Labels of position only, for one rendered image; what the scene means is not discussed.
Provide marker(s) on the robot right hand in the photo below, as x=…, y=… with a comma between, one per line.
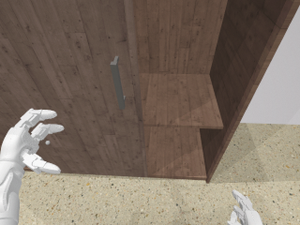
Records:
x=247, y=215

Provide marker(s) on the left robot forearm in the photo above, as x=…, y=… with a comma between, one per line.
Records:
x=11, y=174

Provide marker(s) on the handle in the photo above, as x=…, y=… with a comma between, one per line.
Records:
x=117, y=83

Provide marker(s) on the robot left hand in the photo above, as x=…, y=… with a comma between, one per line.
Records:
x=14, y=146

